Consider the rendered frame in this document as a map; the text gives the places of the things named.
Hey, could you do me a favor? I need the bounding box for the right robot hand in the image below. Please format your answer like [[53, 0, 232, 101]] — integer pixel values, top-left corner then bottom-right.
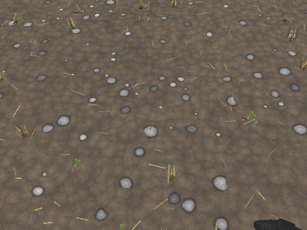
[[253, 218, 302, 230]]

